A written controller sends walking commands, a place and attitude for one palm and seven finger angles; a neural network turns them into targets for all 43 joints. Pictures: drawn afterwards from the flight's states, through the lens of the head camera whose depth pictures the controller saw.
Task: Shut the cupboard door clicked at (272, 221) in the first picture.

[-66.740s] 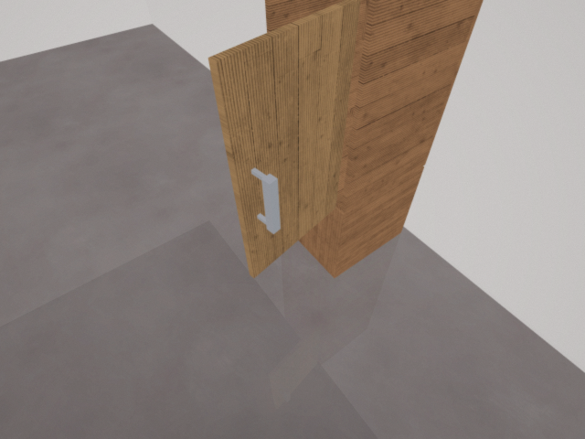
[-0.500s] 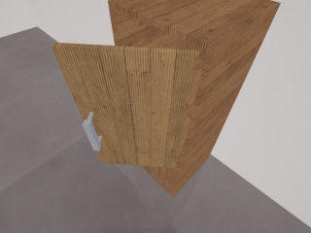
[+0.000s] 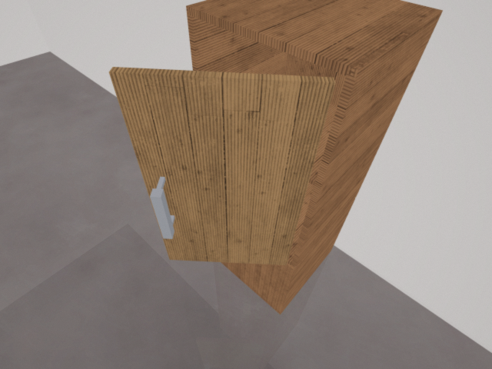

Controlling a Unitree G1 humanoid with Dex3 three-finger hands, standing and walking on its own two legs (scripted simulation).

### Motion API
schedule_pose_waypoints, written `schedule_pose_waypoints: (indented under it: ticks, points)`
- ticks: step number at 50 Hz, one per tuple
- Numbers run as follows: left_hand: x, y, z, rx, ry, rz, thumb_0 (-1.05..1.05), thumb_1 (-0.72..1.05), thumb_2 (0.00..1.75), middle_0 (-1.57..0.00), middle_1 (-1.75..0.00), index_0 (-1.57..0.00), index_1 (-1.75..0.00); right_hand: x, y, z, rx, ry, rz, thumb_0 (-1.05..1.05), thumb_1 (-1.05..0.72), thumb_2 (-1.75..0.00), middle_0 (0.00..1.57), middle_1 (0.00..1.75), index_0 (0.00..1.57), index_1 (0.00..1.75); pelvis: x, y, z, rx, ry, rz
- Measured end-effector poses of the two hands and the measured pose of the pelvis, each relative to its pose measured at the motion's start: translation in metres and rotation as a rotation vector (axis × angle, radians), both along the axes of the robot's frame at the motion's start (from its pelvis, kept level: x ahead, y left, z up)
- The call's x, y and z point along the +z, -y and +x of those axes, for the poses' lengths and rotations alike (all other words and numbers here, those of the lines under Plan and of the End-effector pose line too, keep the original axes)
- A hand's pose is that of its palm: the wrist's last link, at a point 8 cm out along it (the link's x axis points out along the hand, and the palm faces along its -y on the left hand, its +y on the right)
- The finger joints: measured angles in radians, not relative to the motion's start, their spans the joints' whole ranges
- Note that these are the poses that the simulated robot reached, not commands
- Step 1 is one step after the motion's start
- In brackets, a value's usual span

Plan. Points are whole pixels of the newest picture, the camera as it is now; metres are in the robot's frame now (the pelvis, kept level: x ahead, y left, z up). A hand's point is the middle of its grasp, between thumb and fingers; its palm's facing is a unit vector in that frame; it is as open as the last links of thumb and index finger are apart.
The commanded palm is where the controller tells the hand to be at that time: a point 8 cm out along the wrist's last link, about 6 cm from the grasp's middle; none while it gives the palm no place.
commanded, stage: look again from close up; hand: left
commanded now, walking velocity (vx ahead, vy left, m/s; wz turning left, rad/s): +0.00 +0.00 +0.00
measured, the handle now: (165, 208) +0.45 +0.21 -0.06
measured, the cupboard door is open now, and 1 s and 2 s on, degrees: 40 40 40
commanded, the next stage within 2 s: raise the hand and make a fist in 0.10 s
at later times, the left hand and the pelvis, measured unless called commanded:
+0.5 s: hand (134, 344) +0.17 +0.19 -0.03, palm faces +0.04 -1.00 -0.01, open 6.7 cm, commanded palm +0.10 +0.24 -0.07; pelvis -0.05 +0.01 -0.08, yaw +2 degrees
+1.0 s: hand (140, 346) +0.17 +0.19 -0.06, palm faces +0.03 -1.00 -0.04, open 4.3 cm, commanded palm +0.13 +0.24 -0.06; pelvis -0.02 -0.01 -0.11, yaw +2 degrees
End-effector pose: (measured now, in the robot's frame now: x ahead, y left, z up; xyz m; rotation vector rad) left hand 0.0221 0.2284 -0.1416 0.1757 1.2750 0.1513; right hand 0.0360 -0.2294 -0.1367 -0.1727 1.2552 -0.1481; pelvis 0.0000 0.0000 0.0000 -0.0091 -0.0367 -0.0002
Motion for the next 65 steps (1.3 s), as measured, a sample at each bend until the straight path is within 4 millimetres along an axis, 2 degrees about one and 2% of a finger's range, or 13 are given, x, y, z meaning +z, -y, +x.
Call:
schedule_pose_waypoints:
  ticks: [11, 14, 17, 19, 22, 25, 30, 35, 39, 46, 54, 60, 65]
  points:
    - [0.002, -0.024, -0.022, -0.014, -0.063, 0.009, 0.01, 0.91, 0.9, -0.2, -0.3, -0.2, -0.3, 0.002, -0.018, -0.024, 0.004, -0.057, 0.005, 0.0, -0.91, -0.9, 0.2, 0.3, 0.2, 0.3, 0.003, -0.019, -0.008, -0.003, -0.024, 0.001]
    - [0.039, -0.038, 0.02, 0.084, 0.255, 0.025, 0.02, 0.91, 0.9, -0.21, -0.3, -0.21, -0.31, 0.013, -0.015, -0.014, 0.014, 0.105, -0.042, 0.01, -0.91, -0.9, 0.2, 0.3, 0.2, 0.3, -0.002, -0.019, -0.014, 0.01, -0.032, 0.002]
    - [0.096, -0.035, 0.075, 0.065, 0.675, 0.033, 0.02, 0.92, 0.9, -0.22, -0.32, -0.22, -0.32, 0.023, -0.011, 0.009, 0.051, 0.319, -0.043, 0.01, -0.91, -0.9, 0.2, 0.3, 0.2, 0.3, -0.008, -0.018, -0.02, 0.044, -0.055, 0.006]
    - [0.117, -0.029, 0.105, 0.039, 0.916, 0.006, 0.02, 0.92, 0.9, -0.23, -0.33, -0.23, -0.34, 0.023, -0.005, 0.029, 0.09, 0.437, -0.04, 0.01, -0.9, -0.9, 0.2, 0.3, 0.2, 0.3, -0.02, -0.016, -0.028, 0.059, -0.091, 0.015]
    - [0.124, -0.02, 0.125, -0.021, 1.186, -0.078, 0.01, 0.92, 0.9, -0.27, -0.37, -0.27, -0.38, 0.017, 0.004, 0.061, 0.143, 0.575, -0.054, 0.01, -0.9, -0.9, 0.2, 0.3, 0.2, 0.3, -0.045, -0.014, -0.038, 0.054, -0.16, 0.005]
    - [0.107, -0.012, 0.121, -0.135, 1.339, -0.139, 0.01, 0.91, 0.9, -0.31, -0.42, -0.31, -0.43, 0.011, 0.012, 0.093, 0.178, 0.685, -0.076, 0.01, -0.9, -0.9, 0.2, 0.3, 0.2, 0.3, -0.077, -0.008, -0.045, 0.033, -0.219, 0.004]
    - [0.062, -0.012, 0.086, -0.105, 1.223, -0.169, 0.01, 0.91, 0.9, -0.4, -0.51, -0.4, -0.52, 0.005, 0.01, 0.136, 0.227, 0.788, -0.079, 0.01, -0.9, -0.9, 0.2, 0.3, 0.2, 0.3, -0.109, 0.0, -0.048, 0.038, -0.256, -0.009]
    - [0.068, -0.014, 0.065, -0.054, 1.191, -0.081, 0.02, 0.91, 0.9, -0.49, -0.61, -0.49, -0.62, -0.004, -0.01, 0.157, 0.28, 0.796, -0.043, 0.01, -0.9, -0.9, 0.2, 0.3, 0.2, 0.3, -0.115, 0.007, -0.043, 0.059, -0.277, -0.042]
    - [0.084, -0.011, 0.082, -0.109, 1.273, -0.065, 0.02, 0.9, 0.9, -0.56, -0.69, -0.56, -0.69, -0.022, -0.023, 0.159, 0.303, 0.752, -0.002, 0.01, -0.9, -0.9, 0.2, 0.3, 0.2, 0.3, -0.118, 0.011, -0.039, 0.067, -0.305, -0.063]
    - [0.08, -0.007, 0.122, -0.16, 1.18, -0.149, 0.02, 0.9, 0.9, -0.69, -0.83, -0.69, -0.83, -0.047, -0.02, 0.139, 0.195, 0.623, 0.035, 0.01, -0.9, -0.9, 0.2, 0.3, 0.21, 0.3, -0.115, 0.013, -0.028, 0.05, -0.334, -0.056]
    - [0.089, -0.013, 0.125, -0.127, 1.194, -0.109, 0.02, 0.91, 0.9, -0.83, -0.99, -0.83, -0.99, -0.047, 0.004, 0.12, 0.127, 0.542, -0.027, 0.01, -0.9, -0.9, 0.2, 0.3, 0.2, 0.3, -0.108, 0.009, -0.017, 0.04, -0.343, -0.041]
    - [0.083, -0.013, 0.127, -0.147, 1.21, -0.13, 0.02, 0.91, 0.9, -0.94, -1.11, -0.94, -1.11, -0.044, 0.015, 0.123, 0.135, 0.543, -0.077, 0.01, -0.9, -0.9, 0.2, 0.3, 0.2, 0.3, -0.111, 0.006, -0.018, 0.039, -0.35, -0.044]
    - [0.085, -0.016, 0.13, -0.146, 1.231, -0.133, 0.02, 0.91, 0.9, -1.04, -1.21, -1.03, -1.21, -0.037, 0.01, 0.13, 0.142, 0.567, -0.082, 0.01, -0.9, -0.9, 0.2, 0.3, 0.2, 0.3, -0.111, 0.002, -0.019, 0.038, -0.345, -0.05]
